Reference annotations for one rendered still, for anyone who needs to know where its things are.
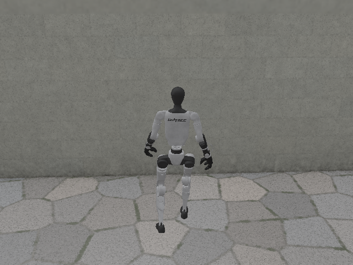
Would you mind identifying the left robot forearm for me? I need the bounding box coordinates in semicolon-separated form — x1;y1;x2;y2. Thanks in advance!
145;132;155;149

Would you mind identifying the robot head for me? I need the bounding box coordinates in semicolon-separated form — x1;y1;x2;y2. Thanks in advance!
168;87;187;113

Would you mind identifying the right robot shin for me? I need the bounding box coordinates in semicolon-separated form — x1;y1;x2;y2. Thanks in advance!
182;177;191;212

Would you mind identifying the robot left upper arm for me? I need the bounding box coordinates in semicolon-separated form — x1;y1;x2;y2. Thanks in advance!
150;110;166;140

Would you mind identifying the robot right upper arm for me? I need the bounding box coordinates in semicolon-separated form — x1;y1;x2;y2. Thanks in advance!
189;111;204;142

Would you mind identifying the right robot forearm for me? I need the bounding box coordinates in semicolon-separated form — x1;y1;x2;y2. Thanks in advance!
199;134;211;158

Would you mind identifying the robot right hand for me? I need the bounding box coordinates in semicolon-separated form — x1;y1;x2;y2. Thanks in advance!
200;157;213;170

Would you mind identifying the robot left hand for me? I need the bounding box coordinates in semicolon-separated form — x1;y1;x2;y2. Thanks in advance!
144;147;157;157

